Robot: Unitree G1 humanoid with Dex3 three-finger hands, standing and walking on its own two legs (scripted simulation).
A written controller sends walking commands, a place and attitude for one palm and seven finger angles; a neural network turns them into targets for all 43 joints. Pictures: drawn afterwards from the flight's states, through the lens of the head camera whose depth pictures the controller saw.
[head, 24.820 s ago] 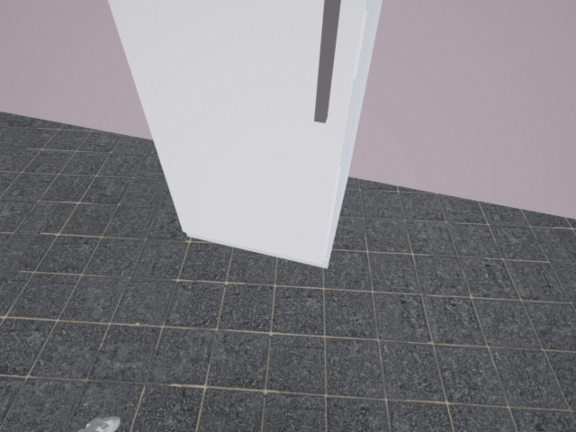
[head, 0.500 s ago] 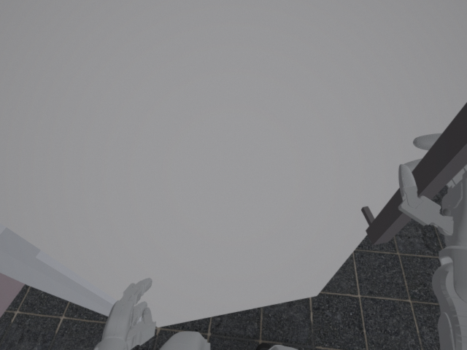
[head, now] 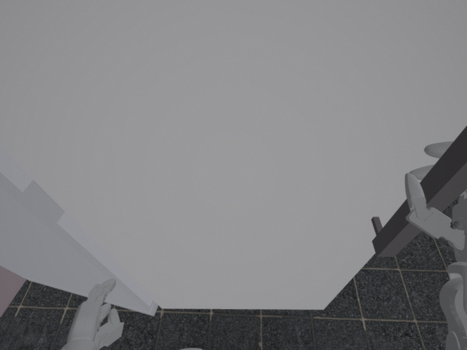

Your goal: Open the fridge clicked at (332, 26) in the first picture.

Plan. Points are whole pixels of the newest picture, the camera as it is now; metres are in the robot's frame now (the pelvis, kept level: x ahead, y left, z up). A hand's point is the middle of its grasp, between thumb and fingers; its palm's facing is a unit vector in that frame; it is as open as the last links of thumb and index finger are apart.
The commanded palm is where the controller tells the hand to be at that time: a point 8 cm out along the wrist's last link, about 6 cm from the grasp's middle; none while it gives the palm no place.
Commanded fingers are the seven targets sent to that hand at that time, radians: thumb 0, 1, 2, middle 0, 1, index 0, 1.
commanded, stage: walk backward, drawing the door open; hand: right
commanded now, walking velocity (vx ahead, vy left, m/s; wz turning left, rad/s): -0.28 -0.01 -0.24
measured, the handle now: (428, 177) +0.32 -0.21 +0.18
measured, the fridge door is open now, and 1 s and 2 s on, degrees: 77 81 80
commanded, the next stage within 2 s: stop walking and hold the door back in 0.12 s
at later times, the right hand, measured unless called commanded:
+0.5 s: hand (438, 288) +0.19 -0.18 +0.18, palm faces +0.33 +0.93 -0.18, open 6.4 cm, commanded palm +0.20 -0.24 +0.16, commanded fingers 0.00 -0.90 -0.90 0.45 1.40 0.45 1.40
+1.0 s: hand (429, 238) +0.24 -0.19 +0.18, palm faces +0.28 +0.95 -0.15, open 6.1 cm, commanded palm +0.20 -0.23 +0.16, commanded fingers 0.00 -0.90 -0.90 0.45 1.40 0.45 1.40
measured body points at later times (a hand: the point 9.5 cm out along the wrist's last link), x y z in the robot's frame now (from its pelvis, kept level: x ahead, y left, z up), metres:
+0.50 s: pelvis -0.13 +0.04 +0.01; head -0.12 +0.05 +0.46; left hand +0.07 +0.24 -0.09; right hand +0.16 -0.23 +0.19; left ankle -0.12 +0.14 -0.73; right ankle -0.12 -0.10 -0.66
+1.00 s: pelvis -0.17 +0.03 +0.00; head -0.13 +0.04 +0.45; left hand -0.03 +0.23 -0.14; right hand +0.22 -0.24 +0.19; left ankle -0.10 +0.11 -0.73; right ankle -0.20 -0.10 -0.70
